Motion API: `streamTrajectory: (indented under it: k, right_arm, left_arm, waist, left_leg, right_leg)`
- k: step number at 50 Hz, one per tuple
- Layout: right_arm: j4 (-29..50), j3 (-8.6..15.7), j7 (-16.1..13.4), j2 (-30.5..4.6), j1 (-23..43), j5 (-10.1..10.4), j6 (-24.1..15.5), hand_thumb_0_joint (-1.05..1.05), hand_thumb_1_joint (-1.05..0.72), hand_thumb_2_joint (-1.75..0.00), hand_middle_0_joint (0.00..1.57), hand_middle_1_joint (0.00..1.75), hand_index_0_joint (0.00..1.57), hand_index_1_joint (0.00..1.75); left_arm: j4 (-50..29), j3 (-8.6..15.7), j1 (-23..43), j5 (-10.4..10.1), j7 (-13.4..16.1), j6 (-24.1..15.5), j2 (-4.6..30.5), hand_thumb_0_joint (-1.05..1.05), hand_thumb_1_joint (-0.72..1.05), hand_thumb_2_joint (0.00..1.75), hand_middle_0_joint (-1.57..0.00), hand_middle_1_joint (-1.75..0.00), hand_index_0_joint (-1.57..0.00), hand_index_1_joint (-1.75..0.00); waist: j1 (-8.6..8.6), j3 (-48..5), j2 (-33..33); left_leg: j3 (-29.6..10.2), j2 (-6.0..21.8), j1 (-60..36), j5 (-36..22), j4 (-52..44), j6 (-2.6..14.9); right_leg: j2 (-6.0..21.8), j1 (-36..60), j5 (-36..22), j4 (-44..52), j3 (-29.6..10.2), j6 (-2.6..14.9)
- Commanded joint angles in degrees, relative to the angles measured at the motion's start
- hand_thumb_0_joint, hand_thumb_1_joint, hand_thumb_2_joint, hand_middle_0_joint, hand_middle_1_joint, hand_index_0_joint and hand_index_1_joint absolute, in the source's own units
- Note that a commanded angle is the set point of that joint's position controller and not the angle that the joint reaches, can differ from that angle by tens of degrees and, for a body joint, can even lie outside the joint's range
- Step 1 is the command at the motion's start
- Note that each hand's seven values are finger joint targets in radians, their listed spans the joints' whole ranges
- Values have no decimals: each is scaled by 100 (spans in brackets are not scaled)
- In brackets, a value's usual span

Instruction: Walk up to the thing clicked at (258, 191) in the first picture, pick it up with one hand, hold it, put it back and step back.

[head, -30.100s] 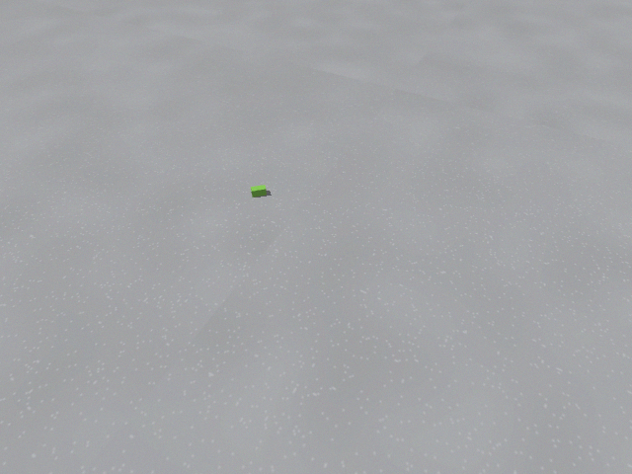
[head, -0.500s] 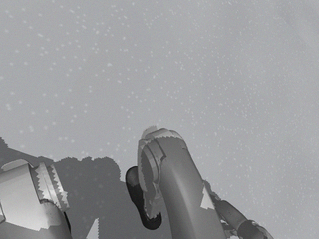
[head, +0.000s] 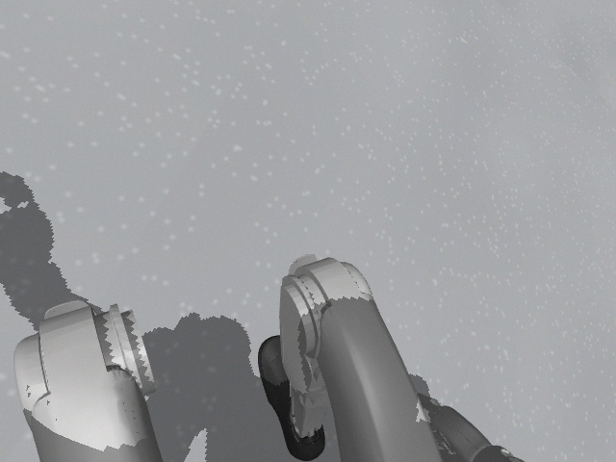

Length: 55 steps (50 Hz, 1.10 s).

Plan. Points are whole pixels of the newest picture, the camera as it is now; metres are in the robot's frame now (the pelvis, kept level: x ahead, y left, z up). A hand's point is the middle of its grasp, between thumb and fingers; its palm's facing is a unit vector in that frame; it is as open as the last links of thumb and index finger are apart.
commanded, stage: withdraw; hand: left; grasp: from above
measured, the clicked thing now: out of the picture +0.42 +0.38 -0.28
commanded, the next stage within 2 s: home in 0.66 s
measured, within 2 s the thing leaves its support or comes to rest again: neither
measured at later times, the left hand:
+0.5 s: hand out of the picture +0.38 +0.37 -0.11, palm faces -0.48 -0.16 -0.86, open 13.0 cm
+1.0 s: hand out of the picture +0.39 +0.40 -0.10, palm faces -0.39 -0.22 -0.89, open 12.0 cm
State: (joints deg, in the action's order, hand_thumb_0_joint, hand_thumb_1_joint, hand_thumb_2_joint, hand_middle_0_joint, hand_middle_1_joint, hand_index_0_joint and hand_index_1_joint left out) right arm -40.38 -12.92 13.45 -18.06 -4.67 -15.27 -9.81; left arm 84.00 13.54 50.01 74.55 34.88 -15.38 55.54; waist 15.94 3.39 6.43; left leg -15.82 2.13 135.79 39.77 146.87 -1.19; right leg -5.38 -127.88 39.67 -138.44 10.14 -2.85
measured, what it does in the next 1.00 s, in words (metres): stands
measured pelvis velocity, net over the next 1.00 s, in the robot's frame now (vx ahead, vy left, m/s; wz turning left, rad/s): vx -0.01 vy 0.00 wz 0.10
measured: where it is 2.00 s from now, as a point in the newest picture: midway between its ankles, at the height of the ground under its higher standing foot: (223, 450)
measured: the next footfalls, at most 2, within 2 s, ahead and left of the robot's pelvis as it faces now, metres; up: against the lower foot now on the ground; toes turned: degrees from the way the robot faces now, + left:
none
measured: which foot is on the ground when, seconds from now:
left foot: down 0.00-1.00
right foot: down 0.00-1.00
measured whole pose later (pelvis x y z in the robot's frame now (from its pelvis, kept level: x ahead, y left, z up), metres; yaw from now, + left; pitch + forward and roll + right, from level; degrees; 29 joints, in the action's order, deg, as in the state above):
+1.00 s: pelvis -0.01 +0.00 +0.05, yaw +6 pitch +33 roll -9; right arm -39.8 -5.3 8.0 -14.7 -11.0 -6.7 -1.0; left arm 64.3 11.6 43.7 61.0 10.1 -12.1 47.0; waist 10.4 -0.8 -0.5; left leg -9.3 1.3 132.1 37.0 135.3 -0.3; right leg -2.5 -125.0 39.8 -131.1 5.6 -2.4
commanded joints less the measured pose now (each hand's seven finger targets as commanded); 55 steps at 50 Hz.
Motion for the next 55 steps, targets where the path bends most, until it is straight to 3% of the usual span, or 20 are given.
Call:
streamTrajectory:
  k: [1, 4, 7, 9, 13, 14, 18, 22, 23, 29, 33, 34, 38, 40, 42, 44, 46, 49, 51, 55]
  right_arm:
    - [69, 895, -23, -1656, -744, 268, 21, 0, -89, -90, 20, 30, 20, 30]
    - [18, 1118, -39, -1545, -887, 503, 157, 0, -90, -90, 20, 30, 20, 30]
    - [174, 1298, -105, -1594, -1090, 743, 346, 0, -90, -90, 20, 30, 20, 30]
    - [109, 1321, -198, -1480, -1234, 849, 490, 0, -90, -90, 20, 30, 20, 30]
    - [236, 1299, -425, -1453, -1344, 956, 653, 0, -89, -90, 20, 30, 20, 30]
    - [276, 1245, -464, -1383, -1336, 948, 689, 0, -89, -90, 20, 30, 20, 30]
    - [278, 1070, -598, -1271, -1194, 908, 786, 0, -90, -90, 20, 30, 20, 30]
    - [225, 994, -643, -1239, -998, 779, 914, 0, -89, -90, 20, 30, 20, 30]
    - [216, 965, -628, -1233, -1004, 740, 931, 0, -89, -89, 20, 30, 20, 30]
    - [48, 1021, -684, -1429, -1091, 575, 911, 0, -89, -89, 20, 30, 20, 30]
    - [35, 995, -718, -1381, -1055, 558, 805, 0, -89, -89, 20, 30, 20, 30]
    - [35, 992, -723, -1364, -1072, 560, 761, 0, -89, -89, 20, 30, 20, 30]
    - [59, 990, -725, -1388, -1112, 653, 683, 0, -89, -89, 20, 30, 20, 30]
    - [114, 1029, -711, -1389, -1180, 704, 690, 0, -89, -90, 20, 30, 20, 30]
    - [189, 1092, -708, -1440, -1275, 746, 696, 0, -89, -90, 20, 30, 20, 30]
    - [216, 1152, -685, -1404, -1372, 785, 721, 0, -89, -90, 20, 30, 20, 30]
    - [297, 1293, -688, -1416, -1508, 843, 756, 0, -89, -90, 20, 30, 20, 30]
    - [441, 1606, -695, -1357, -1577, 977, 799, 0, -90, -90, 20, 30, 20, 30]
    - [527, 1745, -743, -1270, -1500, 1092, 838, 0, -90, -90, 20, 30, 20, 30]
    - [545, 1763, -830, -1020, -1405, 1272, 958, 0, -90, -90, 20, 30, 20, 30]
  left_arm:
    - [-1504, -35, 1480, -485, -173, 588, 1466, 0, -37, 86, -18, -87, -19, -86]
    - [-1554, -591, 1338, -721, -894, 892, 807, 0, -36, 86, -19, -86, -20, -85]
    - [-1689, -861, 1245, -925, -1705, 1002, 588, 0, -38, 87, -19, -88, -19, -87]
    - [-1825, -1209, 1333, -1151, -2204, 951, 98, 0, -34, 85, -21, -85, -22, -84]
    - [-1965, -1103, 1028, -1359, -2730, 681, 205, 0, -33, 84, -22, -85, -23, -84]
    - [-2038, -1048, 1091, -1385, -2772, 552, 269, 0, -32, 84, -23, -84, -24, -83]
    - [-2125, -554, 1168, -1215, -2618, -147, 743, 0, -30, 82, -26, -80, -26, -80]
    - [-2327, -307, 1704, -653, -1983, -661, 1049, 0, -31, 82, -25, -81, -25, -80]
    - [-2150, -419, 1820, -501, -1798, -683, 946, 0, -31, 83, -24, -82, -24, -81]
    - [-1756, -76, 2553, 8, -887, -452, 1488, 0, -26, 78, -27, -78, -28, -77]
    - [-892, -297, 2523, 9, -812, -26, 1335, 0, -23, 76, -29, -75, -31, -74]
    - [-586, -447, 2297, -64, -857, 98, 1137, 0, -23, 76, -29, -76, -31, -74]
    - [-487, -602, 1931, -243, -1207, 385, 1198, 0, -20, 73, -31, -74, -33, -72]
    - [-768, -554, 1760, -416, -1470, 438, 1228, 0, -18, 85, -23, -60, -21, -62]
    - [-1225, -276, 1654, -688, -1697, 420, 1458, 0, -16, 84, -22, -58, -20, -60]
    - [-1655, -80, 1316, -987, -1937, 386, 1460, 0, 0, 83, -22, -52, -20, -53]
    - [-2598, 104, 1080, -1300, -2154, 316, 1381, 0, 14, 80, -20, -45, -19, -46]
    - [-4086, 312, 175, -1951, -2449, 328, 1091, 0, 38, 80, -19, -36, -19, -37]
    - [-5072, 303, -147, -2469, -2639, 474, 781, 0, 54, 80, -19, -32, -19, -32]
    - [-5454, 129, -952, -3280, -2970, 953, -12, 0, 85, 88, -20, -29, -20, -29]
  waist:
    - [-415, -4366, -3869]
    - [-435, -4088, -3297]
    - [-306, -3926, -2379]
    - [-157, -3550, -1896]
    - [-352, -3466, -1225]
    - [-308, -3480, -1182]
    - [-459, -3701, -1234]
    - [-531, -4257, -2299]
    - [-420, -4200, -2452]
    - [-265, -4280, -3089]
    - [-216, -4083, -2881]
    - [-212, -3867, -2674]
    - [-332, -3806, -2425]
    - [-397, -4109, -2246]
    - [-496, -4364, -2252]
    - [-645, -4609, -2264]
    - [-761, -5211, -2428]
    - [-1101, -5973, -2705]
    - [-1245, -6090, -2803]
    - [-1162, -5327, -2155]
  left_leg:
    - [857, 77, -3529, -1165, -2027, 41]
    - [949, 23, -3149, -697, -2235, 150]
    - [901, 4, -3035, -725, -2396, 258]
    - [894, -44, -2855, -572, -2521, 314]
    - [1018, -136, -2640, -790, -2438, 356]
    - [1066, -136, -2604, -871, -2365, 366]
    - [1136, -168, -2618, -1000, -2182, 343]
    - [1132, -113, -3341, -1174, -2223, 228]
    - [1118, -96, -3463, -1157, -2230, 216]
    - [1090, -96, -3786, -747, -2394, 134]
    - [1109, -89, -3342, -370, -2321, 184]
    - [1134, -97, -3166, -301, -2278, 211]
    - [1159, -157, -2900, -288, -2351, 281]
    - [1102, -159, -3023, -469, -2400, 292]
    - [1099, -186, -3228, -776, -2417, 283]
    - [1152, -190, -3458, -1137, -2418, 268]
    - [1192, -210, -3902, -1526, -2492, 232]
    - [1267, -178, -4599, -1978, -2814, 190]
    - [1264, -155, -4921, -1882, -3161, 169]
    - [1185, -98, -4717, -1304, -3730, 300]
  right_leg:
    - [-89, 1393, -1427, 1297, 386, 499]
    - [-72, 1369, -1043, 1687, 192, 488]
    - [-46, 1735, -1112, 1953, 85, 456]
    - [-35, 1864, -983, 2172, 35, 458]
    - [26, 2255, -1052, 2369, -81, 484]
    - [39, 2438, -1136, 2406, -126, 455]
    - [72, 2479, -1163, 2315, -192, 434]
    - [54, 2079, -1267, 1933, -112, 481]
    - [36, 1938, -1255, 1901, -71, 488]
    - [111, 1352, -840, 1754, 123, 515]
    - [95, 1145, -454, 1832, 23, 536]
    - [105, 1133, -388, 1893, -13, 527]
    - [113, 1283, -530, 1901, 23, 501]
    - [112, 1541, -733, 1859, 42, 484]
    - [145, 1798, -956, 1914, 26, 480]
    - [156, 2112, -1221, 2000, -36, 479]
    - [181, 2443, -1498, 2090, -79, 491]
    - [215, 2854, -1807, 2321, -218, 511]
    - [232, 2700, -1685, 2530, -304, 556]
    - [172, 2932, -1409, 3166, -419, 464]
